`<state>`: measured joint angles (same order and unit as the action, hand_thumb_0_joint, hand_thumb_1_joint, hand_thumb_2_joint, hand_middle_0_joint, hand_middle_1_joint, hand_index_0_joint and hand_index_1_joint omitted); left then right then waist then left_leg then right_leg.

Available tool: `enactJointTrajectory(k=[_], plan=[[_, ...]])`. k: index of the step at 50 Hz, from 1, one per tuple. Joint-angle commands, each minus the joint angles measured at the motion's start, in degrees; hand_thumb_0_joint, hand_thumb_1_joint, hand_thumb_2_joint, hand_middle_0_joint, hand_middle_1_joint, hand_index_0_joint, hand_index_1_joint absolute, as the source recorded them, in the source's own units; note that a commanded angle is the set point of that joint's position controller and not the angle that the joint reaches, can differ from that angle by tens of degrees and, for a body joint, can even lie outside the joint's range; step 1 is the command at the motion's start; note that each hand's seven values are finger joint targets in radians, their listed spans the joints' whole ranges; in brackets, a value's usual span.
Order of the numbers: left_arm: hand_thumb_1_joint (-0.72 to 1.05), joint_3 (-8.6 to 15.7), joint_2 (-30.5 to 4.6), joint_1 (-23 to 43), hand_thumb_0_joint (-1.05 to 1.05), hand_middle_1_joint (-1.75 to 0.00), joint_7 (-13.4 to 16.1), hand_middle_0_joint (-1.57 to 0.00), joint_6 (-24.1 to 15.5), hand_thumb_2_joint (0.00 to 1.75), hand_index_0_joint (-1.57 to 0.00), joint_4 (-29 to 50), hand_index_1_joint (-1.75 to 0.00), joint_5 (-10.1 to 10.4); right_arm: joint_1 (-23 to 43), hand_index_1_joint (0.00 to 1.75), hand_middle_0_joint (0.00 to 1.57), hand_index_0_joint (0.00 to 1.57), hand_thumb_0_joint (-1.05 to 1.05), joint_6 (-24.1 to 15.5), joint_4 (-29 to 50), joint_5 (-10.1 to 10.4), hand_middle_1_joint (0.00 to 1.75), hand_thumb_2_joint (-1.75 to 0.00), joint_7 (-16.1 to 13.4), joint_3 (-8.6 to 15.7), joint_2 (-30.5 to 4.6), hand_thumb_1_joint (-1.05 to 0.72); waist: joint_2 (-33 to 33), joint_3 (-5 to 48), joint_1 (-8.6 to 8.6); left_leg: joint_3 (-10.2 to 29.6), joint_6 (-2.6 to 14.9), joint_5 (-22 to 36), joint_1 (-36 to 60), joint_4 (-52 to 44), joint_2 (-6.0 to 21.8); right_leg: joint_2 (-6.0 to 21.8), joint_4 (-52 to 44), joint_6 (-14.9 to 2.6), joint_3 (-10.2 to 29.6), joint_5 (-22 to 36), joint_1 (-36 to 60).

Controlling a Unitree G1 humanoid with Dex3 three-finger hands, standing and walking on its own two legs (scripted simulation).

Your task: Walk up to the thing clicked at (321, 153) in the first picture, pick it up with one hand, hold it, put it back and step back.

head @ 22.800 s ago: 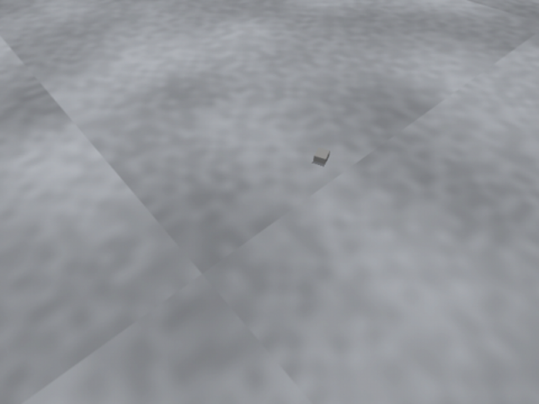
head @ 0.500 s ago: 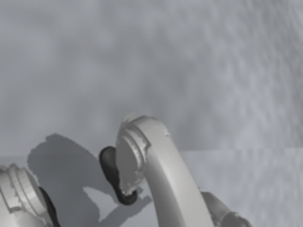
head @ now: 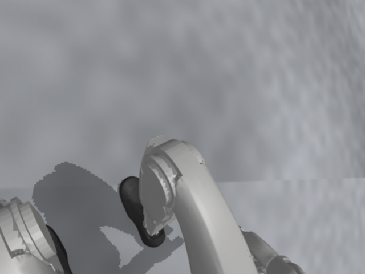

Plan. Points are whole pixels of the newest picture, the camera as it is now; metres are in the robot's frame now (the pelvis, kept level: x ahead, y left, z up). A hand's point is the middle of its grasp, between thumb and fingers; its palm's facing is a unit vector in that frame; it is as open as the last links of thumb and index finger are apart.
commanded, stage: close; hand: left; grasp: from above
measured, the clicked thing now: out of the picture +0.48 +0.36 -0.29
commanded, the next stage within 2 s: settle in 1.02 s
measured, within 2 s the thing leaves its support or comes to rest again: leaves its support in 1.30 s
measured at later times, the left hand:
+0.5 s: hand out of the picture +0.46 +0.36 -0.25, palm faces -0.46 -0.13 -0.88, open 9.3 cm
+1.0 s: hand out of the picture +0.46 +0.35 -0.25, palm faces -0.46 -0.13 -0.88, open 9.3 cm
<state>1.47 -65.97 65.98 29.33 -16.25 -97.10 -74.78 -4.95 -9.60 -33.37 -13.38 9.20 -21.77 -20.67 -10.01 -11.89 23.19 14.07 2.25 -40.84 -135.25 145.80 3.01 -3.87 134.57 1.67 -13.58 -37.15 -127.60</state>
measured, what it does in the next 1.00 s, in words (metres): stands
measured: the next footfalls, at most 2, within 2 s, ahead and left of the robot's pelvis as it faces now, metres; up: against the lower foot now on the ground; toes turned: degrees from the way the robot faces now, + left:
none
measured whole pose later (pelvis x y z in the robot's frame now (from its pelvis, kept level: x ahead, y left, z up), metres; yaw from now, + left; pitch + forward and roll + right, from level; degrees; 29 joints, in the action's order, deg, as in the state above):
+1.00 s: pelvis +0.00 +0.00 +0.00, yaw +0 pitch +27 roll -16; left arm 1.9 -66.2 65.6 28.5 -16.8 -96.1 -74.6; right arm -4.9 -9.1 -33.0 -13.6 9.0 -22.1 -20.8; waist -10.1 -12.3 23.0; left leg 14.3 2.3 -40.7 -135.1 145.7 3.0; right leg -4.0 134.2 1.8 -13.8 -36.9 -127.3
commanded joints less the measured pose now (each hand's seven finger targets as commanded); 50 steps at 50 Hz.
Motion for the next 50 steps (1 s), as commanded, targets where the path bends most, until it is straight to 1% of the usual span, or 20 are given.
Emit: enactJointTrajectory(k=[1, 3, 6, 10, 13, 16, 18, 19, 20, 24, 28, 31, 33, 35, 38, 44, 46, 47, 49, 50], plan=[[0.23, 0.97, -11.30, 12.07, 0.00, -0.54, 1.64, -0.60, 0.34, 0.37, -0.64, 5.30, -0.49, 1.39, -10.87, 0.30, 0.20, 0.20, 0.00, 0.02, -1.33, 0.32, 0.30, -0.89, -0.41, 5.78, -19.23, -0.89, 32.38, 34.53, 3.18, -1.94, -1.68, 13.86, 28.55, -14.52, 1.43, -2.20, -10.84, -2.62, -2.96, 14.63, 19.30], [0.26, 1.97, -13.13, 13.21, 0.00, -0.51, 1.72, -0.63, -0.09, 0.35, -0.67, 6.82, -0.47, 1.60, -10.73, 0.30, 0.20, 0.20, 0.00, 0.18, -1.33, 0.17, 0.30, -0.89, -0.56, 5.52, -19.13, -0.89, 33.43, 37.13, 2.61, -1.84, -1.77, 14.43, 29.70, -14.53, 1.56, -2.06, -10.90, -2.67, -2.98, 14.87, 20.17], [0.29, 0.95, -12.11, 13.51, 0.00, -0.50, 1.80, -0.64, -0.45, 0.32, -0.69, 7.87, -0.45, 1.37, -10.81, 0.30, 0.20, 0.20, 0.00, 0.33, -1.28, -0.08, 0.30, -0.89, -0.46, 5.58, -18.97, -0.89, 34.96, 38.77, 3.00, -1.94, -1.81, 16.29, 31.14, -14.73, 1.62, -2.54, -10.36, -2.73, -2.95, 16.44, 21.95], [0.32, 1.17, -12.77, 12.48, 0.00, -0.45, 2.05, -0.68, -0.45, 0.30, -0.72, 5.96, -0.41, 1.45, -10.71, 0.30, 0.20, 0.20, 0.00, 0.36, -1.17, -0.12, 0.30, -0.90, -0.52, 5.37, -19.11, -0.89, 32.94, 36.95, 3.21, -2.59, -1.48, 14.76, 28.81, -14.25, 1.46, -2.81, -11.24, -2.58, -2.71, 15.64, 22.75], [0.35, 1.67, -13.41, 13.03, 0.00, -0.43, 1.86, -0.70, -0.15, 0.28, -0.75, 7.46, -0.39, 1.18, -10.84, 0.30, 0.20, 0.20, 0.00, 0.20, -0.89, -0.01, 0.30, -0.89, -0.55, 5.48, -19.22, -0.89, 33.57, 36.72, 2.50, -2.74, -1.52, 14.64, 28.63, -14.02, 1.33, -2.45, -10.90, -2.73, -2.67, 15.33, 21.06], [0.38, 1.52, -13.53, 14.07, 0.00, -0.41, 1.58, -0.73, -0.33, 0.26, -0.77, 9.30, -0.37, 1.37, -10.97, 0.30, 0.20, 0.20, 0.00, 0.05, -0.79, 0.06, 0.30, -0.89, -0.58, 5.42, -19.43, -0.89, 33.88, 37.17, 2.85, -2.86, -1.47, 15.26, 29.11, -13.71, 1.34, -2.45, -11.23, -2.67, -2.47, 15.79, 21.72], [0.39, 2.99, -15.36, 13.29, 0.00, -0.38, 1.86, -0.75, -0.05, 0.26, -0.79, 8.30, -0.34, 1.13, -11.06, 0.30, 0.20, 0.20, 0.00, 0.26, -1.12, 0.10, 0.30, -0.89, -0.61, 5.53, -19.46, -0.89, 34.82, 38.68, 2.22, -2.36, -1.69, 15.38, 30.42, -14.37, 1.54, -2.36, -10.94, -2.71, -2.73, 15.55, 21.66], [0.42, 1.76, -14.01, 14.21, 0.00, -0.36, 1.61, -0.77, -0.30, 0.24, -0.80, 9.71, -0.33, 1.21, -10.78, 0.30, 0.20, 0.20, 0.00, 0.29, -0.65, 0.09, 0.30, -0.89, -0.54, 5.59, -19.12, -0.88, 35.31, 39.08, 2.22, -2.28, -1.78, 15.99, 30.99, -14.43, 1.65, -2.53, -10.66, -2.82, -2.75, 15.86, 21.44], [0.42, 2.38, -14.17, 13.83, 0.00, -0.36, 1.81, -0.78, -0.30, 0.24, -0.81, 8.45, -0.32, 1.15, -10.97, 0.30, 0.20, 0.20, 0.00, 0.37, -0.88, -0.09, 0.30, -0.90, -0.62, 5.74, -19.68, -0.89, 35.34, 38.64, 2.52, -1.73, -2.06, 16.12, 31.14, -14.73, 1.67, -2.32, -10.51, -2.99, -3.38, 15.65, 20.47], [0.46, 1.07, -12.06, 13.61, 0.00, -0.34, 1.27, -0.80, 0.05, 0.21, -0.84, 7.63, -0.30, 1.06, -10.88, 0.30, 0.20, 0.20, 0.00, 0.37, -1.13, 0.18, 0.30, -0.90, -0.41, 5.95, -19.18, -0.89, 35.77, 36.25, 2.87, -1.72, -2.15, 15.28, 30.21, -15.17, 1.65, -2.34, -10.21, -2.98, -3.30, 15.17, 19.16], [0.49, 2.25, -13.48, 11.83, 0.00, -0.29, 0.93, -0.84, 0.48, 0.19, -0.88, 6.24, -0.26, 1.11, -10.72, 0.30, 0.20, 0.20, 0.00, 0.62, -0.93, 0.13, 0.30, -0.90, -0.43, 5.14, -19.09, -0.89, 34.41, 36.84, 2.75, -1.81, -1.94, 16.00, 30.33, -14.64, 1.64, -2.09, -10.85, -2.80, -2.96, 15.44, 20.54], [0.52, 2.38, -13.79, 12.52, 0.00, -0.27, 0.88, -0.87, 0.13, 0.18, -0.90, 7.82, -0.24, 0.99, -11.32, 0.30, 0.20, 0.20, 0.00, 0.70, -0.68, 0.09, 0.30, -0.90, -0.42, 5.80, -19.57, -0.89, 34.55, 37.48, 2.64, -2.18, -1.82, 16.33, 30.74, -14.48, 1.55, -2.27, -10.93, -2.85, -2.79, 15.87, 21.08], [0.53, 1.21, -12.21, 12.26, 0.00, -0.26, 0.42, -0.88, -0.02, 0.17, -0.91, 7.85, -0.22, 1.42, -10.88, 0.30, 0.20, 0.20, 0.00, 0.63, -0.81, 0.11, 0.30, -0.90, -0.26, 5.79, -19.06, -0.89, 33.92, 36.94, 2.66, -2.04, -1.79, 15.88, 30.56, -14.63, 1.57, -2.42, -10.73, -2.85, -2.87, 15.44, 20.44], [0.55, 2.82, -14.36, 12.40, 0.00, -0.25, 0.77, -0.89, -0.28, 0.17, -0.92, 8.22, -0.22, 1.28, -10.87, 0.30, 0.20, 0.20, 0.00, 0.93, -0.67, 0.04, 0.30, -0.90, -0.44, 5.91, -19.76, -0.89, 34.95, 38.21, 2.19, -1.69, -2.11, 16.77, 31.42, -14.66, 1.66, -2.34, -10.83, -3.02, -3.25, 15.62, 20.45], [0.60, 1.37, -12.29, 12.29, 0.00, -0.24, 0.62, -0.93, -0.40, 0.18, -0.96, 7.54, -0.21, 1.38, -10.71, 0.30, 0.20, 0.20, 0.00, 1.17, -0.88, -0.06, 0.30, -0.90, -0.39, 5.77, -19.00, -0.89, 34.18, 37.32, 2.66, -2.17, -1.72, 16.15, 29.98, -14.32, 1.62, -2.70, -10.98, -2.86, -2.99, 15.71, 21.23], [0.65, 1.64, -12.74, 11.32, 0.00, -0.23, 1.21, -0.97, -0.39, 0.15, -1.00, 5.81, -0.19, 1.07, -10.56, 0.30, 0.20, 0.20, 0.00, 1.01, -0.68, -0.15, 0.30, -0.89, -0.53, 5.36, -19.19, -0.89, 33.24, 35.98, 2.72, -1.88, -1.71, 14.78, 29.72, -14.92, 1.48, -2.55, -10.90, -2.81, -3.24, 14.74, 20.41], [0.68, 1.29, -13.36, 14.74, 0.00, -0.20, 1.41, -1.00, -0.93, 0.15, -1.03, 9.98, -0.17, 1.26, -10.97, 0.30, 0.20, 0.20, 0.00, 1.03, -0.67, -0.11, 0.30, -0.89, -0.58, 5.35, -19.26, -0.88, 34.52, 37.48, 2.83, -2.29, -1.56, 14.75, 29.73, -14.59, 1.45, -2.69, -11.11, -2.73, -3.00, 15.29, 21.33], [0.69, 1.64, -13.56, 12.08, 0.00, -0.21, 1.41, -1.00, -0.39, 0.14, -1.03, 6.64, -0.17, 0.90, -10.49, 0.30, 0.20, 0.20, 0.00, 0.99, -0.63, -0.02, 0.30, -0.89, -0.73, 5.37, -19.10, -0.88, 33.27, 36.89, 2.68, -2.13, -1.57, 14.05, 29.52, -14.85, 1.53, -2.64, -10.98, -2.78, -2.87, 14.57, 21.18], [0.71, 1.58, -13.38, 13.33, 0.00, -0.19, 1.51, -1.02, -0.54, 0.14, -1.05, 8.38, -0.16, 1.04, -10.56, 0.30, 0.20, 0.20, 0.00, 0.77, -0.82, -0.07, 0.30, -0.89, -0.67, 5.44, -19.26, -0.89, 35.52, 37.72, 2.69, -1.89, -1.85, 15.95, 31.15, -14.61, 1.58, -2.50, -10.57, -2.84, -3.15, 15.67, 20.37], [0.73, 1.85, -12.75, 10.74, 0.00, -0.19, 1.65, -1.04, 0.02, 0.14, -1.07, 4.29, -0.16, 0.94, -10.25, 0.30, 0.20, 0.20, 0.00, 0.77, -0.75, -0.09, 0.30, -0.89, -0.70, 4.96, -19.11, -0.88, 33.56, 35.96, 3.00, -1.31, -1.93, 14.56, 29.88, -15.27, 1.67, -2.35, -10.62, -2.78, -3.48, 14.34, 19.75]])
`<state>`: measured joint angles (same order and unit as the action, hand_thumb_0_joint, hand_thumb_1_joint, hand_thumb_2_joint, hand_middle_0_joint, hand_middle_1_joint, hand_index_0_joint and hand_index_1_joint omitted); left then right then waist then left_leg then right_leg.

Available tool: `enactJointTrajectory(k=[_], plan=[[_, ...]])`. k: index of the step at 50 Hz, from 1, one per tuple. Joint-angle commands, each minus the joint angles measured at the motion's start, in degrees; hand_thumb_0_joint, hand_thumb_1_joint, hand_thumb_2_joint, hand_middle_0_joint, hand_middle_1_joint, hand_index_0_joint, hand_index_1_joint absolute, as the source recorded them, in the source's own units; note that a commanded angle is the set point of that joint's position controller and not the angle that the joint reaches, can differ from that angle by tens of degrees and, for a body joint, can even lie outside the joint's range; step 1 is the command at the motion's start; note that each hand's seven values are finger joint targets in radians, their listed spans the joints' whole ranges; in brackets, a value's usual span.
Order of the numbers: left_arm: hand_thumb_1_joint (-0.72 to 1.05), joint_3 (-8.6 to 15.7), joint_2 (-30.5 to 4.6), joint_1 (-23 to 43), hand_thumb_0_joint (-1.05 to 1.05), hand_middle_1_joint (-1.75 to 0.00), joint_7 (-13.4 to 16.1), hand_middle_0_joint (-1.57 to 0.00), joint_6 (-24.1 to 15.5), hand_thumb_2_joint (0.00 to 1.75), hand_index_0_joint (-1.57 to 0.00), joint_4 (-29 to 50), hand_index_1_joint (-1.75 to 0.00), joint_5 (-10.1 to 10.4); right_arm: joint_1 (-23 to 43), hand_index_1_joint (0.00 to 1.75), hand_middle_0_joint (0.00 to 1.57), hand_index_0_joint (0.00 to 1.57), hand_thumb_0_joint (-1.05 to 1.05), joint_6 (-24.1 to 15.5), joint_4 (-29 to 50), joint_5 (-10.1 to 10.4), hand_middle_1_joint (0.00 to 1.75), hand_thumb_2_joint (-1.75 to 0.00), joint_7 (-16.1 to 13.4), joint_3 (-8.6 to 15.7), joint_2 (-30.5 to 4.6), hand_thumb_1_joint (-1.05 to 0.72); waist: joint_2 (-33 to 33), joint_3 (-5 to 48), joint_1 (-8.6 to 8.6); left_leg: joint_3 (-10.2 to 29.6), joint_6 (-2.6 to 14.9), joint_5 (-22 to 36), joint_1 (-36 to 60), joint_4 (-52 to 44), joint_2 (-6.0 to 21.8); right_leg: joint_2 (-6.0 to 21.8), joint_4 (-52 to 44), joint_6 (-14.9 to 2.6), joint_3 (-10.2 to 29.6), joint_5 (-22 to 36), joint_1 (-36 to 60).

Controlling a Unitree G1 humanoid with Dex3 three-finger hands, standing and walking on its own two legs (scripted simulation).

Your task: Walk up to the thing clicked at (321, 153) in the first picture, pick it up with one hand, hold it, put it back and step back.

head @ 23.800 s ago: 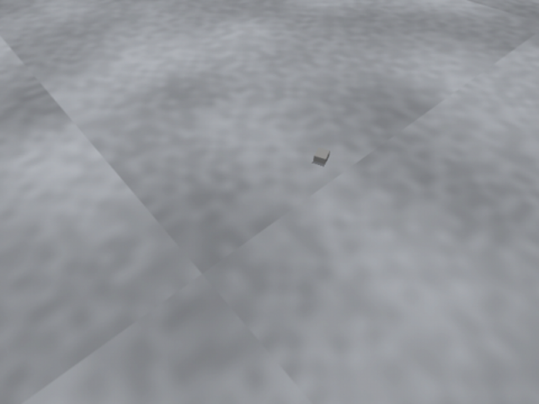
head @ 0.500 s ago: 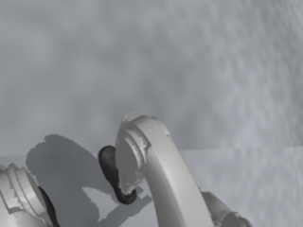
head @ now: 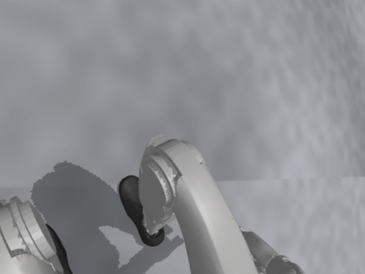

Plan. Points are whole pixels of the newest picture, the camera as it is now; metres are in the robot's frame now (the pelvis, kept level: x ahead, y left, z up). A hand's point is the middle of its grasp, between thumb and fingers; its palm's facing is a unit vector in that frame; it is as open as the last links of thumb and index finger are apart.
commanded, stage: close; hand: left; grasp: from above
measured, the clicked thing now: out of the picture +0.47 +0.36 -0.29
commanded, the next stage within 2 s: settle in 0.02 s
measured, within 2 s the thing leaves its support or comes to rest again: leaves its support in 0.30 s
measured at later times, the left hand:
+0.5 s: hand out of the picture +0.47 +0.37 -0.22, palm faces -0.43 -0.12 -0.90, open 9.2 cm
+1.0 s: hand out of the picture +0.46 +0.37 -0.14, palm faces -0.44 -0.09 -0.89, open 9.2 cm
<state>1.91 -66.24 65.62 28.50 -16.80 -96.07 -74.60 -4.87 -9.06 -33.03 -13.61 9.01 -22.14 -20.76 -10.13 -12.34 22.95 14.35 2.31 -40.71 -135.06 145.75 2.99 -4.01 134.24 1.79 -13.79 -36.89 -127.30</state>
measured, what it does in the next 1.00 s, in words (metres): stands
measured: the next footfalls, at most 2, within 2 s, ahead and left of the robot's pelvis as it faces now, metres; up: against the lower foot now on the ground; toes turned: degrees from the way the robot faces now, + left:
none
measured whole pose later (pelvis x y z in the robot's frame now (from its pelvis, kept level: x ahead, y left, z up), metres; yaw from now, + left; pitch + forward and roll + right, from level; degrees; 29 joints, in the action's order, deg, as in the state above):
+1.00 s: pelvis +0.00 +0.00 +0.02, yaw +4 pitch +32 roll -13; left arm 1.4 -54.4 60.2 10.0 -13.9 -73.8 -70.0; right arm -9.3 0.8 -33.2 -7.8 6.7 -11.9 -19.1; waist -2.3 -2.8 16.6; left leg 9.7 2.2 -38.0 -135.3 139.8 1.7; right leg -1.8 132.0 0.8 -10.2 -37.0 -128.4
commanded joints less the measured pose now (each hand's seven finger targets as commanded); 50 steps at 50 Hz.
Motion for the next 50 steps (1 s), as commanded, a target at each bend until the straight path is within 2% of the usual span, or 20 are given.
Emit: enactJointTrajectory(k=[1, 3, 8, 9, 12, 14, 16, 19, 23, 28, 29, 30, 31, 32, 36, 38, 42, 44, 46, 50], plan=[[0.73, 0.78, -12.13, 11.65, 0.00, -0.18, 2.36, -1.04, 0.39, 0.13, -1.07, 4.79, -0.15, 0.75, -10.79, 0.30, 0.20, 0.20, 0.00, 0.25, -1.09, 0.18, 0.30, -0.89, -0.48, 5.73, -19.27, -0.88, 33.44, 35.07, 3.46, -2.07, -1.85, 13.47, 28.52, -15.34, 1.57, -2.43, -10.47, -2.81, -3.09, 13.70, 19.69], [0.76, 1.92, -14.35, 13.00, 0.00, -0.19, 2.76, -1.07, 0.35, 0.17, -1.10, 5.44, -0.16, 0.34, -10.22, 0.30, 0.20, 0.20, 0.00, 0.32, -0.95, 0.12, 0.30, -0.89, -0.70, 5.59, -19.21, -0.88, 34.49, 37.06, 2.60, -1.92, -2.02, 12.83, 29.86, -15.61, 1.76, -2.47, -10.52, -2.97, -3.15, 13.27, 19.66], [0.83, 1.57, -13.01, 12.99, 0.00, -0.23, 2.24, -1.17, 1.00, 0.22, -1.20, 6.16, -0.20, 0.82, -10.38, 0.30, 0.20, 0.20, 0.00, -0.08, -0.87, 0.33, 0.30, -0.90, -0.60, 6.03, -19.12, -0.90, 34.32, 36.84, 3.09, -2.66, -1.72, 12.95, 28.68, -14.69, 1.58, -2.45, -10.86, -2.82, -2.66, 13.84, 19.93], [0.86, 0.85, -12.54, 15.12, 0.00, -0.23, 2.02, -1.20, 0.86, 0.24, -1.22, 9.32, -0.21, 1.16, -10.89, 0.30, 0.20, 0.20, 0.00, -0.10, -0.69, 0.35, 0.30, -0.90, -0.56, 6.12, -19.04, -0.90, 35.15, 38.23, 2.94, -2.91, -1.73, 14.32, 29.54, -14.60, 1.51, -2.51, -10.79, -2.88, -2.34, 15.12, 21.09], [0.92, 2.36, -14.47, 15.81, 0.00, -0.24, 1.54, -1.23, 1.47, 0.21, -1.27, 12.78, -0.20, 1.54, -11.99, 0.30, 0.20, 0.20, 0.00, 0.01, -1.30, 0.52, 0.30, -0.90, -0.39, 6.57, -19.01, -0.90, 38.57, 42.98, 1.66, -2.90, -2.11, 18.93, 33.48, -14.54, 1.58, -2.31, -10.24, -3.11, -2.42, 17.80, 21.30], [0.96, 2.75, -13.07, 11.58, 0.00, -0.24, 0.87, -1.26, 2.31, 0.22, -1.30, 7.61, -0.20, 1.80, -11.79, 0.30, 0.20, 0.20, 0.00, 0.10, -0.98, 0.50, 0.30, -0.90, -0.09, 6.97, -19.31, -0.90, 36.69, 39.86, 2.11, -2.77, -2.19, 17.74, 31.11, -14.65, 1.51, -2.20, -10.32, -3.30, -2.74, 16.49, 20.16], [0.97, 3.77, -14.26, 12.57, 0.00, -0.23, 0.10, -1.27, 2.58, 0.22, -1.30, 10.21, -0.20, 1.63, -11.64, 0.30, 0.20, 0.20, 0.00, 0.52, -0.71, 0.86, 0.30, -0.90, -0.24, 7.60, -19.63, -0.90, 37.35, 41.05, 1.41, -2.91, -2.32, 17.60, 31.99, -14.68, 1.45, -2.09, -10.64, -3.47, -2.52, 15.87, 19.55], [1.00, 2.70, -12.65, 13.17, 0.00, -0.22, -1.33, -1.31, 3.08, 0.26, -1.34, 16.53, -0.20, 2.02, -11.88, 0.30, 0.20, 0.20, 0.00, 0.98, -0.76, 1.30, 0.30, -0.90, 0.13, 8.06, -17.75, -0.91, 40.89, 44.50, -0.52, -3.49, -2.39, 18.22, 33.97, -15.79, 1.39, -2.16, -10.28, -3.76, -1.81, 16.30, 20.12], [1.01, 4.39, -12.34, 10.27, 0.00, -0.23, -3.68, -1.31, 4.25, 0.25, -1.34, 16.45, -0.20, 3.25, -12.43, 0.30, 0.20, 0.20, 0.00, 1.64, 0.09, 2.10, 0.30, -0.90, 0.17, 9.66, -18.81, -0.90, 37.08, 43.61, -0.46, -4.28, -1.99, 17.46, 31.18, -15.27, 0.92, -1.98, -11.25, -3.78, -1.49, 15.91, 20.21], [1.01, 2.90, -7.69, 12.30, 0.00, -0.21, -7.94, -1.32, 4.37, 0.25, -1.34, 24.61, -0.19, 4.39, -14.06, 0.30, 0.20, 0.20, 0.00, 3.30, -0.30, 2.97, 0.30, -0.90, 0.09, 11.60, -17.42, -0.91, 39.25, 45.17, -2.04, -4.00, -2.50, 17.56, 33.35, -17.43, 0.60, -1.41, -11.54, -4.30, -1.24, 14.70, 17.02], [1.01, 4.06, -8.02, 9.48, 0.00, -0.21, -8.59, -1.31, 4.80, 0.26, -1.34, 21.54, -0.19, 4.32, -14.04, 0.30, 0.20, 0.20, 0.00, 3.71, 0.36, 3.12, 0.30, -0.90, -0.09, 12.08, -18.04, -0.90, 37.83, 45.22, -1.82, -3.44, -2.60, 16.64, 33.34, -17.97, 0.41, -1.25, -11.49, -4.50, -1.57, 13.55, 16.45], [1.01, 2.36, -6.07, 11.68, 0.00, -0.21, -9.54, -1.32, 4.44, 0.26, -1.34, 26.20, -0.19, 4.93, -14.10, 0.30, 0.20, 0.20, 0.00, 4.17, 0.26, 3.38, 0.30, -0.90, -0.08, 12.24, -17.03, -0.90, 38.89, 46.06, -2.35, -4.06, -2.38, 16.97, 33.46, -17.96, 0.49, -1.23, -11.67, -4.31, -1.11, 14.25, 16.71], [1.00, 2.30, -4.55, 9.32, 0.00, -0.21, -10.58, -1.31, 4.88, 0.25, -1.34, 22.88, -0.19, 5.04, -14.55, 0.30, 0.20, 0.20, 0.00, 4.56, 0.06, 3.71, 0.30, -0.90, -0.07, 12.93, -17.02, -0.90, 37.09, 45.06, -1.67, -4.10, -2.24, 16.34, 33.11, -17.91, 0.37, -1.11, -12.06, -4.22, -0.93, 13.58, 16.25], [1.02, 1.35, -4.41, 12.58, 0.00, -0.22, -11.33, -1.32, 4.47, 0.27, -1.35, 27.48, -0.20, 5.11, -14.90, 0.30, 0.20, 0.20, 0.00, 5.15, -0.33, 3.92, 0.30, -0.90, -0.06, 12.79, -16.20, -0.90, 37.15, 46.50, -2.23, -4.83, -1.92, 16.30, 31.82, -17.75, 0.33, -1.33, -12.36, -4.10, -0.44, 14.19, 17.88], [0.98, 1.56, -3.04, 10.00, 0.00, -0.20, -14.24, -1.31, 4.28, 0.27, -1.32, 26.15, -0.18, 5.99, -15.91, 0.30, 0.20, 0.20, 0.00, 6.74, 0.00, 4.79, 0.30, -0.90, -0.91, 14.26, -15.94, -0.90, 32.14, 44.80, -2.87, -5.90, -1.53, 14.30, 28.40, -18.03, -0.47, -0.85, -13.75, -4.25, 0.25, 12.59, 18.13], [0.99, 1.86, -3.68, 13.07, 0.00, -0.20, -15.10, -1.31, 3.48, 0.28, -1.33, 30.65, -0.19, 5.64, -16.22, 0.30, 0.20, 0.20, 0.00, 7.64, 0.17, 4.94, 0.30, -0.90, -1.52, 14.52, -15.69, -0.90, 32.68, 46.93, -3.06, -6.20, -1.62, 14.29, 28.87, -18.26, -0.70, -0.71, -14.16, -4.40, 0.41, 12.30, 18.79], [1.00, 1.94, -2.70, 12.40, 0.00, -0.23, -16.17, -1.31, 3.01, 0.28, -1.33, 30.62, -0.21, 5.88, -16.27, 0.30, 0.20, 0.20, 0.00, 8.90, 0.28, 5.50, 0.30, -0.90, -2.30, 15.12, -15.23, -0.90, 32.57, 47.89, -3.93, -6.15, -1.73, 13.91, 29.80, -19.25, -1.13, -0.35, -14.02, -4.68, 0.80, 11.42, 17.13], [0.99, 2.91, -4.51, 13.14, 0.00, -0.23, -16.32, -1.30, 2.79, 0.29, -1.32, 32.13, -0.21, 5.49, -16.01, 0.30, 0.20, 0.20, 0.00, 9.47, 0.36, 5.65, 0.30, -0.90, -2.77, 15.29, -14.80, -0.90, 34.23, 49.35, -4.98, -6.71, -1.75, 14.24, 31.07, -19.62, -1.20, -0.25, -14.05, -4.65, 1.11, 11.48, 17.21], [0.99, 2.62, -3.99, 13.86, 0.00, -0.22, -16.47, -1.31, 2.87, 0.29, -1.32, 33.12, -0.20, 5.33, -16.31, 0.30, 0.20, 0.20, 0.00, 10.00, 0.10, 5.66, 0.30, -0.90, -2.81, 15.38, -13.46, -0.90, 33.83, 52.30, -5.16, -7.55, -1.34, 15.01, 31.56, -19.46, -1.01, -0.49, -14.32, -4.23, 2.13, 12.39, 19.86], [0.95, 2.61, -3.38, 13.72, 0.00, -0.24, -16.29, -1.26, 3.61, 0.28, -1.29, 31.60, -0.21, 5.61, -16.76, 0.30, 0.20, 0.20, 0.00, 10.99, -0.12, 5.92, 0.30, -0.90, -3.16, 15.51, -12.81, -0.90, 32.52, 51.92, -5.44, -8.17, -0.99, 13.80, 29.37, -20.56, -1.38, -0.50, -15.19, -4.21, 2.97, 11.82, 20.94]])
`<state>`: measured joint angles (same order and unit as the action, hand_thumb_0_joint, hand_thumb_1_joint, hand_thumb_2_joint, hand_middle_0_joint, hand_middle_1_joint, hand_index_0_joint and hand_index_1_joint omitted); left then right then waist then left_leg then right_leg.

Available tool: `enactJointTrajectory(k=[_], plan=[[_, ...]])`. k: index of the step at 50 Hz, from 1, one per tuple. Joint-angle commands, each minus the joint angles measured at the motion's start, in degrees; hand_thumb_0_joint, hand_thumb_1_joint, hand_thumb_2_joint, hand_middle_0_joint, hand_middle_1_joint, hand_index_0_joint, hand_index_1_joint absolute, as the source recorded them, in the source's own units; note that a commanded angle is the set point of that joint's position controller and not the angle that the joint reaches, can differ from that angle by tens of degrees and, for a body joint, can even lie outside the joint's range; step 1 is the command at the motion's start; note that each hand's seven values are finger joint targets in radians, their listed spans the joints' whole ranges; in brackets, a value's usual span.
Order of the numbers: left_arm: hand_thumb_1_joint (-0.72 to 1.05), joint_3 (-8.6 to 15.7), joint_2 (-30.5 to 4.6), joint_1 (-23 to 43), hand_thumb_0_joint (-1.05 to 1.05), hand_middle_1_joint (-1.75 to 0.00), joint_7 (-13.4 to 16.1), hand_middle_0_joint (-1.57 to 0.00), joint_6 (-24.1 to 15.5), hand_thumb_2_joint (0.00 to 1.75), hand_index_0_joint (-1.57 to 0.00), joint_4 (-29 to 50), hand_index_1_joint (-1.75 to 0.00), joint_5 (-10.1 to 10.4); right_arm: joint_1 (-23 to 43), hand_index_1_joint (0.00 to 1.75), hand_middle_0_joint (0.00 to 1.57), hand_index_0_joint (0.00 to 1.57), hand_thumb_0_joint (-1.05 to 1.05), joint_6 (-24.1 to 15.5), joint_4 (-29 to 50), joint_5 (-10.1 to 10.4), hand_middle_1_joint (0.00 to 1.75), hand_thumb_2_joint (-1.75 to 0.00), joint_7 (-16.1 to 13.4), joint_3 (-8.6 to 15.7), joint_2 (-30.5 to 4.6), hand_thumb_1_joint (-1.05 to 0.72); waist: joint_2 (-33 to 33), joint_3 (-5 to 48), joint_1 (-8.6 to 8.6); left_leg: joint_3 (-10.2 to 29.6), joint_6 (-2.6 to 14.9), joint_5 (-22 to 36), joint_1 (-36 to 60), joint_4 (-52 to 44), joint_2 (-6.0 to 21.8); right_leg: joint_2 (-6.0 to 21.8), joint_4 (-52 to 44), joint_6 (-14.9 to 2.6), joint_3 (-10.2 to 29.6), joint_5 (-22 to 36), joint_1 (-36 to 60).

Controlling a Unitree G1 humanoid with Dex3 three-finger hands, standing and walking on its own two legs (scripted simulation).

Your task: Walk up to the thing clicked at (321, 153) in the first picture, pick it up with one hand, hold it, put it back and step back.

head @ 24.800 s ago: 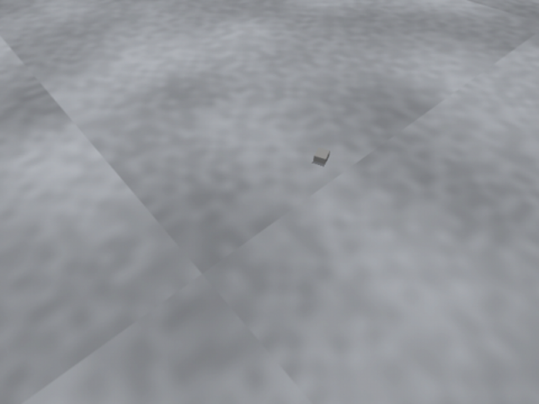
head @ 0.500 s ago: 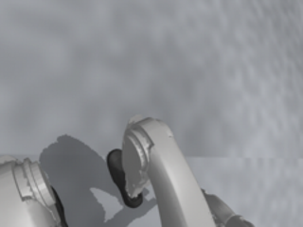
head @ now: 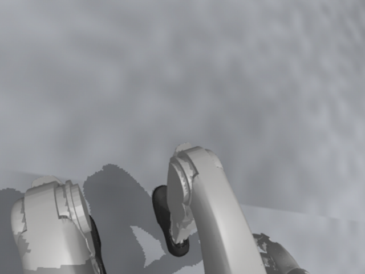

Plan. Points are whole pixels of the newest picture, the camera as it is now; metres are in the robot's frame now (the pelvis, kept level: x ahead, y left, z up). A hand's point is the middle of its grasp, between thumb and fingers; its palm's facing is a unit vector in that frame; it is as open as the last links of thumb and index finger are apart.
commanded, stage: lift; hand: left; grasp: from above
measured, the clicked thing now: out of the picture +0.50 +0.34 -0.19
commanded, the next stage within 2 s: hold in 1.80 s
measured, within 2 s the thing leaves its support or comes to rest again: neither
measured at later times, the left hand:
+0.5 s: hand out of the picture +0.44 +0.34 -0.07, palm faces -0.50 -0.10 -0.86, open 9.3 cm
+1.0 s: hand out of the picture +0.36 +0.32 +0.14, palm faces -0.42 -0.12 -0.90, open 9.3 cm
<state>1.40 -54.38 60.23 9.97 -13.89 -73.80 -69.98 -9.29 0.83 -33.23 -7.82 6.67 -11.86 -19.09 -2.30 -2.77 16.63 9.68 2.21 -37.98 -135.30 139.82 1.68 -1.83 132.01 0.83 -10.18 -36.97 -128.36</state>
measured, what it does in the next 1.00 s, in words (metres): rises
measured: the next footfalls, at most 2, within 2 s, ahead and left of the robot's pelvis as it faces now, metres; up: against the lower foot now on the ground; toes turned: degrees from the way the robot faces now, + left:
none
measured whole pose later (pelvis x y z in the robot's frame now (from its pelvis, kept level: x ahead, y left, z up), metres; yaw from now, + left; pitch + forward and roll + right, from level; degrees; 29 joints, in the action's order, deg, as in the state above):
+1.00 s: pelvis +0.00 +0.00 +0.20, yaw +9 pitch +28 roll -5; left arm -3.5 -35.8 28.4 -0.7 -6.9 -39.4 -55.5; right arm -9.7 3.9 -36.3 1.5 -1.3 -1.1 -14.2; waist 2.9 9.2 5.7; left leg 2.1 2.0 -33.8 -95.4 101.1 1.6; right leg -1.3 97.6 0.9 -3.0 -33.5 -92.2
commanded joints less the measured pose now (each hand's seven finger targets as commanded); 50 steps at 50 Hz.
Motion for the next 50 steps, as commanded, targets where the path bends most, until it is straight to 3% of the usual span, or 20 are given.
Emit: enactJointTrajectory(k=[1, 3, 4, 5, 6, 7, 9, 15, 22, 24, 28, 32, 34, 35, 37, 39, 45, 47, 48, 50], plan=[[0.95, 2.82, -14.71, 19.58, 0.00, -0.24, 2.04, -1.26, 0.93, 0.28, -1.28, 9.51, -0.21, 0.99, -12.37, 0.30, 0.20, 0.20, 0.00, 1.36, -0.16, 0.34, 0.30, -0.90, -1.07, 5.41, -14.83, -0.90, 24.78, 41.98, 0.99, -3.32, -0.97, 11.12, 30.31, -15.23, -0.20, -2.46, -12.99, -3.39, -1.16, 11.81, 20.34], [0.96, 2.17, -14.19, 20.39, 0.00, -0.30, 1.45, -1.27, 1.05, 0.23, -1.31, 9.93, -0.25, 1.00, -12.31, 0.30, 0.20, 0.20, 0.00, 1.70, -0.18, 0.42, 0.30, -0.91, -1.30, 5.48, -14.43, -0.93, 24.89, 41.76, 1.14, -3.17, -0.96, 9.27, 30.11, -16.06, -0.17, -2.54, -13.26, -3.54, -0.93, 10.11, 19.80], [0.88, 2.23, -13.70, 18.53, 0.00, -0.22, 1.28, -1.19, 1.43, 0.31, -1.23, 8.10, -0.17, 1.05, -12.22, 0.30, 0.20, 0.20, 0.00, 1.82, -0.23, 0.67, 0.30, -0.89, -1.62, 5.98, -14.97, -0.88, 24.16, 40.19, 0.46, -3.09, -1.01, 8.64, 30.49, -16.47, -0.39, -2.28, -13.76, -3.84, -1.10, 9.36, 17.81], [0.90, 2.07, -13.60, 18.18, 0.00, -0.28, 0.92, -1.23, 1.59, 0.23, -1.27, 8.89, -0.24, 1.31, -12.30, 0.30, 0.20, 0.20, 0.00, 1.91, -0.26, 0.65, 0.30, -0.91, -1.55, 5.92, -14.34, -0.93, 24.73, 40.81, 0.55, -3.45, -0.96, 9.19, 30.73, -16.52, -0.33, -2.28, -13.84, -3.59, -0.69, 9.85, 19.45], [0.89, 1.87, -12.72, 18.55, 0.00, -0.28, 0.38, -1.20, 1.78, 0.28, -1.23, 9.56, -0.25, 1.86, -12.97, 0.30, 0.20, 0.20, 0.00, 1.92, -0.20, 0.74, 0.30, -0.90, -1.66, 6.17, -14.48, -0.91, 23.79, 41.06, 0.85, -3.48, -0.91, 9.63, 31.05, -16.68, -0.48, -2.18, -14.29, -3.58, -0.80, 10.28, 19.64], [0.87, 2.35, -13.18, 17.35, 0.00, -0.28, -0.16, -1.19, 2.15, 0.30, -1.22, 9.95, -0.25, 2.00, -12.94, 0.30, 0.20, 0.20, 0.00, 2.08, 0.01, 1.05, 0.30, -0.90, -1.78, 6.65, -14.91, -0.90, 24.18, 41.80, -0.30, -3.08, -1.17, 10.06, 32.42, -17.75, -0.66, -1.92, -14.08, -3.92, -0.97, 10.28, 18.48], [0.87, 2.98, -13.19, 17.63, 0.00, -0.32, -1.63, -1.18, 2.62, 0.32, -1.21, 13.33, -0.29, 3.49, -13.34, 0.30, 0.20, 0.20, 0.00, 2.40, 0.67, 1.35, 0.30, -0.90, -1.88, 7.27, -14.54, -0.91, 26.94, 44.61, -1.07, -2.90, -1.43, 10.94, 35.55, -19.22, -0.55, -1.78, -14.06, -3.96, -0.75, 10.55, 18.53], [0.90, 4.11, -12.32, 13.26, 0.00, -0.34, -6.21, -1.20, 3.11, 0.37, -1.24, 20.34, -0.31, 6.21, -14.59, 0.30, 0.20, 0.20, 0.00, 3.94, 1.29, 2.39, 0.30, -0.90, -2.38, 9.05, -13.62, -0.90, 24.64, 48.33, -2.72, -4.38, -0.94, 14.72, 38.47, -20.32, -1.07, -1.34, -17.20, -3.98, 0.90, 12.55, 23.15], [0.86, 5.96, -11.41, 7.11, 0.00, -0.33, -10.54, -1.19, 0.74, 0.38, -1.21, 29.58, -0.31, 9.78, -13.97, 0.30, 0.20, 0.20, 0.00, 4.97, 2.13, 3.69, 0.30, -0.90, -3.69, 11.20, -11.97, -0.91, 21.15, 52.00, -5.48, -5.80, -0.18, 10.94, 40.19, -24.67, -1.54, -1.00, -21.82, -4.00, 3.08, 9.85, 27.72], [0.89, 5.27, -8.63, 4.82, 0.00, -0.33, -11.12, -1.20, 0.06, 0.39, -1.23, 31.16, -0.30, 11.14, -13.16, 0.30, 0.20, 0.20, 0.00, 4.91, 1.53, 4.16, 0.30, -0.90, -3.95, 12.01, -11.93, -0.90, 21.85, 51.42, -5.79, -5.26, -0.30, 11.13, 43.09, -26.46, -1.53, -0.72, -22.40, -4.03, 3.20, 9.98, 25.94], [0.86, 5.53, -8.55, 3.04, 0.00, -0.36, -10.62, -1.16, -0.63, 0.37, -1.19, 34.02, -0.32, 11.54, -11.97, 0.30, 0.20, 0.20, 0.00, 4.78, 1.72, 5.40, 0.30, -0.90, -4.83, 12.61, -10.14, -0.90, 20.99, 50.82, -7.32, -5.26, 0.14, 6.68, 44.01, -31.84, -1.12, -0.94, -24.82, -3.53, 4.04, 8.38, 28.14], [0.84, 3.62, -4.25, 0.41, 0.00, -0.39, -9.28, -1.13, 0.32, 0.36, -1.16, 34.84, -0.35, 12.42, -11.14, 0.30, 0.20, 0.20, 0.00, 4.20, 1.31, 6.58, 0.30, -0.90, -5.46, 13.46, -9.50, -0.90, 18.07, 48.97, -7.37, -4.15, 0.43, 3.76, 47.27, -36.88, -0.65, -1.03, -27.65, -2.90, 4.01, 7.77, 30.16], [0.81, 4.30, -4.95, -2.00, 0.00, -0.39, -8.63, -1.09, 1.24, 0.34, -1.14, 34.98, -0.35, 12.48, -10.51, 0.30, 0.20, 0.20, 0.00, 3.88, 1.46, 7.09, 0.30, -0.90, -6.00, 13.83, -9.38, -0.90, 16.70, 47.55, -8.17, -4.31, 0.55, 2.90, 48.11, -38.98, -0.80, -0.86, -29.86, -2.81, 4.37, 6.88, 32.38], [0.81, 3.56, -3.55, -2.77, 0.00, -0.38, -8.45, -1.10, 1.70, 0.37, -1.14, 36.26, -0.35, 12.87, -10.46, 0.30, 0.20, 0.20, 0.00, 3.72, 1.77, 7.25, 0.30, -0.90, -6.19, 13.91, -9.04, -0.90, 16.44, 47.45, -8.26, -4.26, 0.52, 2.67, 49.03, -40.37, -0.73, -0.91, -30.84, -2.72, 4.42, 6.80, 33.84], [0.81, 2.09, -1.41, -4.27, 0.00, -0.39, -8.64, -1.10, 2.74, 0.38, -1.14, 37.35, -0.36, 13.21, -10.14, 0.30, 0.20, 0.20, 0.00, 3.45, 1.50, 7.76, 0.30, -0.90, -6.52, 14.21, -8.58, -0.90, 15.66, 47.52, -8.38, -4.40, 0.45, 3.87, 51.97, -42.40, -0.66, -0.94, -33.29, -2.56, 4.74, 7.61, 36.49], [0.80, 2.53, -0.89, -6.85, 0.00, -0.40, -8.76, -1.09, 4.00, 0.37, -1.12, 38.42, -0.36, 13.92, -9.54, 0.30, 0.20, 0.20, 0.00, 3.08, 1.28, 8.08, 0.30, -0.90, -6.89, 14.73, -8.48, -0.90, 14.38, 48.52, -9.36, -3.81, 0.36, 5.87, 56.15, -44.83, -0.50, -0.85, -35.15, -2.46, 4.81, 8.88, 38.95], [0.73, 1.73, 1.91, -12.51, 0.00, -0.41, -8.57, -1.06, 6.48, 0.42, -1.08, 44.95, -0.38, 14.90, -7.88, 0.30, 0.20, 0.20, 0.00, 2.23, 1.37, 8.98, 0.30, -0.90, -8.23, 15.10, -6.45, -0.90, 12.63, 47.94, -10.03, -5.01, 0.16, 8.15, 64.90, -52.92, -0.76, -0.96, -44.94, -2.15, 6.02, 10.48, 50.59], [0.74, 2.45, 2.15, -14.75, 0.00, -0.43, -8.27, -1.05, 7.17, 0.43, -1.08, 45.97, -0.40, 15.53, -7.06, 0.30, 0.20, 0.20, 0.00, 1.84, 1.07, 9.31, 0.30, -0.90, -8.73, 15.17, -6.04, -0.90, 11.83, 45.90, -10.40, -5.04, 0.10, 7.20, 66.73, -56.24, -0.79, -0.85, -48.05, -1.99, 6.60, 9.75, 53.62], [0.74, 0.99, 4.30, -16.89, 0.00, -0.42, -8.23, -1.07, 7.54, 0.44, -1.09, 45.13, -0.39, 15.23, -6.79, 0.30, 0.20, 0.20, 0.00, 1.65, 0.75, 9.26, 0.30, -0.90, -8.92, 15.14, -5.78, -0.90, 11.83, 44.17, -10.24, -4.99, 0.03, 7.25, 68.15, -57.88, -0.66, -0.91, -49.31, -2.02, 6.59, 9.76, 54.30], [0.73, 0.92, 5.11, -17.88, 0.00, -0.41, -7.70, -1.06, 8.02, 0.43, -1.08, 45.13, -0.38, 14.99, -6.12, 0.30, 0.20, 0.20, 0.00, 1.13, 0.23, 9.51, 0.30, -0.90, -9.41, 14.96, -5.29, -0.90, 11.20, 41.41, -10.54, -4.66, -0.19, 5.67, 70.26, -61.43, -0.59, -0.97, -52.36, -2.07, 6.93, 8.67, 56.78]])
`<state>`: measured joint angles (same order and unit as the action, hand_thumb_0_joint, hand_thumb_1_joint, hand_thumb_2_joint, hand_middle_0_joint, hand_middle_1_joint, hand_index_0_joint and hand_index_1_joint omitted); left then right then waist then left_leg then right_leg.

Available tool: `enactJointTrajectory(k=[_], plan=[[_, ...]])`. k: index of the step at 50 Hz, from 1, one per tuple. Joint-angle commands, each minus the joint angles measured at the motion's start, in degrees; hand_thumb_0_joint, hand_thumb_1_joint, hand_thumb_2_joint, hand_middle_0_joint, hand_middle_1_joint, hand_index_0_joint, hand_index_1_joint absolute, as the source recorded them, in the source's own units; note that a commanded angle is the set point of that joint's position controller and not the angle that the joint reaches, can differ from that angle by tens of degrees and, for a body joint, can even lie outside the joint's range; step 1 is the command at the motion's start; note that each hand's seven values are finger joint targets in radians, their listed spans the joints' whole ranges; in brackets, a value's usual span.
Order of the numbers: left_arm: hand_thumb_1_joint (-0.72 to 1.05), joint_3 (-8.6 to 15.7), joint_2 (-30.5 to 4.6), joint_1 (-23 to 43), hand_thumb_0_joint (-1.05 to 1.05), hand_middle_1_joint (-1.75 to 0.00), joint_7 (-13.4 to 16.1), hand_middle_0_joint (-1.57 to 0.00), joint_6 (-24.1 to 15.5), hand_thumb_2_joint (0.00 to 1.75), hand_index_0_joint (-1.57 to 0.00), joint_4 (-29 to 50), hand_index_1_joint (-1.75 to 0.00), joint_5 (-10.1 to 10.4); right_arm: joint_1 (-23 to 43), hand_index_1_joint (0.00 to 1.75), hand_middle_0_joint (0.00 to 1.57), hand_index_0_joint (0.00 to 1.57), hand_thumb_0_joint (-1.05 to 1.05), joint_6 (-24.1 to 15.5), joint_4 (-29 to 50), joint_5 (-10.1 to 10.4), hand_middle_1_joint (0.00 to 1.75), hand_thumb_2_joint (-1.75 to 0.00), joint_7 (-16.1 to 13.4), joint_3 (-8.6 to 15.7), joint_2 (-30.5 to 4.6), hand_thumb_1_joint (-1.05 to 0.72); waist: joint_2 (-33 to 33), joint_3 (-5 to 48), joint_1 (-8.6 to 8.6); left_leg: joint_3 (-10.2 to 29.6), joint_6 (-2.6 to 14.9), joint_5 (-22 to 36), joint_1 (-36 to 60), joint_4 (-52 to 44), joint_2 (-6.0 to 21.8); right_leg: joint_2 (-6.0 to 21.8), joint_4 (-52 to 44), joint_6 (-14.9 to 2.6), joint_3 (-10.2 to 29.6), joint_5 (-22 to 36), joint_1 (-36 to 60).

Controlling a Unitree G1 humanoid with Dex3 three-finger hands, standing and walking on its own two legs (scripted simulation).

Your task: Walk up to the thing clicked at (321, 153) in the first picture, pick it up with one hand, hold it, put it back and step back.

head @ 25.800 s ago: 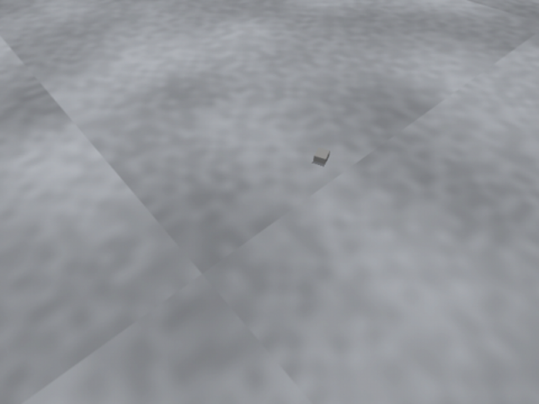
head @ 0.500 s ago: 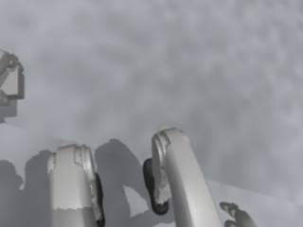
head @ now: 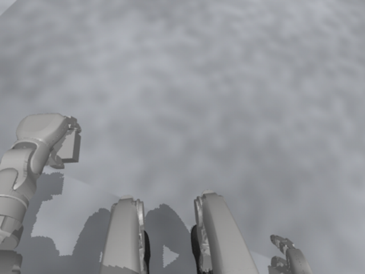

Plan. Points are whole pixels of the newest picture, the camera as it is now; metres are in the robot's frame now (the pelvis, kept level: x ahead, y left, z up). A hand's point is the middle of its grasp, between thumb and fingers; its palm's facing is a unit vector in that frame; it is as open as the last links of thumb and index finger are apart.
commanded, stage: lift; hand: left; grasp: from above
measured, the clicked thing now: (60, 147) +0.42 +0.27 -0.10
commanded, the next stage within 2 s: hold in 0.80 s
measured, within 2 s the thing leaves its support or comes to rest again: neither
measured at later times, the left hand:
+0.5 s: hand (31, 134) +0.37 +0.23 +0.08, palm faces -0.45 -0.03 -0.89, open 9.3 cm
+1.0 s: hand (17, 98) +0.39 +0.22 +0.15, palm faces -0.46 -0.04 -0.89, open 9.3 cm
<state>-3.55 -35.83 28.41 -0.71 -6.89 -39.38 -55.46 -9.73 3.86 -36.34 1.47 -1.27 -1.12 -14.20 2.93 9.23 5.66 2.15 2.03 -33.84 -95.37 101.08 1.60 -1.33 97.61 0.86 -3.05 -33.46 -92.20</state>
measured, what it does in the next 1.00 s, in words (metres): rises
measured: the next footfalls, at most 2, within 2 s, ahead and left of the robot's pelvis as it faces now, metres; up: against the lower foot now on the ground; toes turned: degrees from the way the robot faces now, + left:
none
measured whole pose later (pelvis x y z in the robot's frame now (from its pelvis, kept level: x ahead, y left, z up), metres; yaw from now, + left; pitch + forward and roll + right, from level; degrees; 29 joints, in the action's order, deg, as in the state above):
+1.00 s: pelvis +0.08 -0.01 +0.21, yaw +1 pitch +10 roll -1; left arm -11.3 -24.4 17.7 3.5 -3.5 -43.6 -57.6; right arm -14.7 1.2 -41.1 3.2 -3.6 2.3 -14.5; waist 2.3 4.9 2.7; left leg -1.5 0.7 -21.3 -34.2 45.8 1.1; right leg -1.2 44.6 0.0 0.8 -21.0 -33.3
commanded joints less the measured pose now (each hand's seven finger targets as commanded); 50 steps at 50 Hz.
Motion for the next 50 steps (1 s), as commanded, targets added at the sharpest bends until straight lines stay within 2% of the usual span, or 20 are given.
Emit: enactJointTrajectory(k=[1, 3, 7, 8, 12, 14, 16, 17, 20, 23, 25, 28, 29, 34, 38, 39, 43, 47, 48, 50], plan=[[0.71, 5.98, -14.03, 14.19, 0.00, -0.39, 3.21, -1.05, 1.04, 0.42, -1.07, 11.69, -0.37, 0.11, -5.31, 0.30, 0.20, 0.20, 0.00, -2.21, 3.16, 0.41, 0.30, -0.90, -1.70, 4.20, -10.18, -0.90, 6.86, 29.33, 0.10, 2.94, -0.15, 0.72, 32.05, -24.53, -0.54, -1.55, -19.12, -2.17, -0.08, 4.76, 22.41], [0.70, 5.67, -13.05, 13.14, 0.00, -0.41, 3.62, -1.03, 1.25, 0.42, -1.06, 10.49, -0.39, -0.30, -4.86, 0.30, 0.20, 0.20, 0.00, -2.82, 2.62, 0.56, 0.30, -0.90, -2.11, 4.06, -9.84, -0.90, 6.64, 26.37, 0.15, 3.74, -0.38, -0.32, 34.34, -28.12, -0.38, -1.71, -21.74, -2.11, 0.11, 4.18, 24.34], [0.70, 1.90, -7.57, 10.65, 0.00, -0.43, 4.41, -1.03, 1.48, 0.40, -1.06, 6.53, -0.40, -0.57, -4.55, 0.30, 0.20, 0.20, 0.00, -4.36, 1.79, 0.84, 0.30, -0.90, -2.59, 3.87, -8.95, -0.90, 4.19, 19.30, 0.98, 2.93, -0.41, -2.14, 36.74, -33.79, -0.74, -1.72, -28.84, -2.17, 1.08, 2.72, 28.76], [0.70, 2.82, -8.09, 8.81, 0.00, -0.44, 4.73, -1.02, 1.48, 0.41, -1.05, 6.50, -0.41, -0.25, -4.59, 0.30, 0.20, 0.20, 0.00, -4.73, 1.71, 0.96, 0.30, -0.90, -2.65, 4.03, -8.99, -0.90, 3.31, 19.56, -0.21, 2.93, -0.46, -1.50, 38.13, -35.15, -0.85, -1.73, -30.38, -2.16, 1.30, 2.82, 31.26], [0.73, 0.55, -5.29, 8.65, 0.00, -0.46, 5.22, -1.04, 1.30, 0.40, -1.07, 5.35, -0.43, -0.68, -4.79, 0.30, 0.20, 0.20, 0.00, -5.96, 1.49, 1.00, 0.30, -0.90, -2.92, 4.23, -8.67, -0.91, 3.58, 16.61, 0.14, 2.37, -0.80, -0.35, 42.32, -39.71, -0.93, -1.74, -35.89, -2.14, 2.18, 3.63, 35.28], [0.73, 0.28, -4.62, 8.28, 0.00, -0.44, 5.97, -1.05, 0.98, 0.40, -1.08, 4.23, -0.41, -1.19, -4.55, 0.30, 0.20, 0.20, 0.00, -6.50, 1.16, 1.13, 0.30, -0.90, -2.92, 4.42, -8.61, -0.91, 3.14, 15.88, -0.32, 2.11, -0.96, 0.65, 44.62, -41.58, -1.01, -1.67, -37.91, -2.21, 2.39, 4.05, 37.03], [0.70, 1.22, -5.86, 9.55, 0.00, -0.45, 6.93, -1.03, 0.38, 0.41, -1.06, 5.18, -0.42, -1.65, -4.76, 0.30, 0.20, 0.20, 0.00, -6.89, 1.23, 1.17, 0.30, -0.90, -2.87, 4.65, -8.64, -0.91, 3.56, 16.19, -0.56, 1.35, -1.01, 1.86, 47.18, -43.14, -1.51, -1.62, -40.44, -2.16, 2.91, 4.14, 39.85], [0.70, 0.54, -5.04, 9.20, 0.00, -0.48, 7.46, -1.01, 0.31, 0.39, -1.05, 4.16, -0.44, -2.24, -4.90, 0.30, 0.20, 0.20, 0.00, -7.03, 1.13, 1.12, 0.30, -0.90, -2.77, 4.58, -8.50, -0.91, 3.21, 15.07, -0.78, 1.23, -1.07, 1.93, 47.99, -44.21, -1.69, -1.65, -41.44, -2.17, 3.02, 3.98, 40.71], [0.72, -0.79, -3.36, 11.49, 0.00, -0.48, 8.99, -1.03, 0.13, 0.41, -1.06, 4.51, -0.44, -2.53, -5.30, 0.30, 0.20, 0.20, 0.00, -7.27, 0.78, 1.16, 0.30, -0.90, -2.58, 4.97, -8.28, -0.91, 1.81, 15.19, -0.53, -0.33, -1.10, 5.70, 51.77, -45.62, -2.01, -1.60, -44.93, -2.17, 3.67, 5.89, 43.96], [0.71, 0.48, -4.60, 10.40, 0.00, -0.51, 10.36, -1.01, 1.01, 0.46, -1.05, 3.14, -0.48, -3.16, -6.07, 0.30, 0.20, 0.20, 0.00, -7.23, 0.16, 1.07, 0.30, -0.90, -2.36, 5.41, -8.55, -0.91, 2.18, 16.16, -1.47, -1.00, -1.31, 10.76, 55.53, -47.48, -2.04, -1.51, -47.01, -2.04, 3.68, 10.67, 48.01], [0.74, -1.46, -2.10, 10.37, 0.00, -0.52, 10.87, -1.04, 1.87, 0.48, -1.07, 2.96, -0.48, -3.41, -6.96, 0.30, 0.20, 0.20, 0.00, -6.88, -0.28, 1.17, 0.30, -0.90, -2.26, 5.52, -8.30, -0.90, 0.45, 17.50, -1.12, -1.38, -1.14, 15.57, 58.10, -47.76, -2.12, -1.50, -48.30, -1.81, 4.02, 15.92, 50.90], [0.71, -0.45, -2.62, 8.66, 0.00, -0.53, 11.36, -1.01, 3.57, 0.49, -1.05, 1.59, -0.49, -2.83, -7.03, 0.30, 0.20, 0.20, 0.00, -6.55, -0.64, 1.16, 0.30, -0.90, -2.12, 5.88, -8.47, -0.90, 0.49, 16.28, -2.12, -1.26, -1.33, 17.72, 60.43, -50.54, -2.08, -1.41, -50.56, -1.74, 3.93, 17.75, 54.35], [0.71, -0.65, -2.23, 7.37, 0.00, -0.51, 11.41, -1.02, 4.05, 0.49, -1.05, 1.26, -0.48, -2.82, -6.70, 0.30, 0.20, 0.20, 0.00, -6.36, -0.53, 1.24, 0.30, -0.90, -2.07, 5.97, -8.41, -0.90, -0.32, 16.60, -2.64, -1.18, -1.40, 19.21, 61.72, -51.41, -2.05, -1.46, -50.77, -1.86, 3.71, 18.96, 55.71], [0.72, -3.24, 0.68, 5.98, 0.00, -0.48, 9.72, -1.03, 5.60, 0.43, -1.07, 0.11, -0.44, -1.79, -6.35, 0.30, 0.20, 0.20, 0.00, -5.81, -0.51, 1.48, 0.30, -0.90, -2.28, 6.06, -8.08, -0.90, -1.54, 13.33, -2.11, -1.55, -1.25, 21.79, 64.02, -54.61, -2.12, -1.49, -54.00, -1.67, 4.02, 21.66, 58.50], [0.70, -2.97, 0.01, 6.21, 0.00, -0.51, 7.51, -1.00, 5.19, 0.43, -1.04, 2.59, -0.46, -0.83, -6.43, 0.30, 0.20, 0.20, 0.00, -5.46, 0.18, 1.58, 0.30, -0.90, -2.50, 6.06, -8.10, -0.90, -1.34, 13.82, -2.40, -2.32, -1.00, 25.29, 67.09, -56.45, -2.32, -1.22, -56.33, -1.42, 4.45, 25.48, 62.26], [0.71, -2.61, -0.61, 6.76, 0.00, -0.52, 7.09, -1.00, 4.88, 0.44, -1.05, 3.57, -0.47, -0.85, -6.14, 0.30, 0.20, 0.20, 0.00, -5.37, 0.36, 1.56, 0.30, -0.90, -2.51, 6.14, -8.16, -0.90, -0.57, 14.04, -2.87, -2.18, -1.12, 26.18, 68.30, -56.96, -2.28, -1.12, -56.65, -1.47, 4.30, 25.85, 63.14], [0.72, -2.24, -0.79, 7.68, 0.00, -0.52, 6.40, -1.01, 3.74, 0.47, -1.06, 5.13, -0.47, -1.22, -6.28, 0.30, 0.20, 0.20, 0.00, -4.86, 0.71, 1.50, 0.30, -0.90, -2.65, 5.94, -8.00, -0.90, -1.01, 14.40, -2.46, -2.10, -1.00, 28.99, 70.75, -58.31, -2.25, -1.23, -57.90, -1.37, 4.42, 28.74, 65.00], [0.71, -1.90, -1.07, 6.03, 0.00, -0.48, 6.53, -1.01, 3.17, 0.43, -1.05, 5.91, -0.44, -2.05, -4.89, 0.30, 0.20, 0.20, 0.00, -4.46, 1.28, 1.66, 0.30, -0.89, -2.67, 6.04, -8.15, -0.90, 0.15, 12.23, -3.35, -1.95, -1.50, 27.70, 73.22, -61.29, -2.14, -1.35, -59.55, -1.94, 4.04, 25.76, 65.28], [0.71, -2.63, -0.02, 4.81, 0.00, -0.49, 6.34, -1.01, 3.26, 0.43, -1.05, 4.51, -0.44, -2.44, -4.96, 0.30, 0.20, 0.20, 0.00, -4.30, 1.28, 1.67, 0.30, -0.90, -2.67, 5.90, -8.06, -0.90, -0.27, 10.75, -3.01, -2.05, -1.44, 27.45, 72.48, -61.56, -2.14, -1.41, -59.86, -2.00, 4.07, 25.59, 64.96], [0.72, -2.21, -0.86, 4.31, 0.00, -0.48, 6.06, -1.02, 3.27, 0.44, -1.06, 5.40, -0.44, -2.80, -4.55, 0.30, 0.20, 0.20, 0.00, -4.03, 1.34, 1.67, 0.30, -0.89, -2.69, 6.20, -8.21, -0.90, -0.62, 11.82, -3.62, -2.23, -1.33, 29.34, 73.59, -61.80, -2.20, -1.36, -60.30, -1.88, 4.11, 27.34, 66.64]])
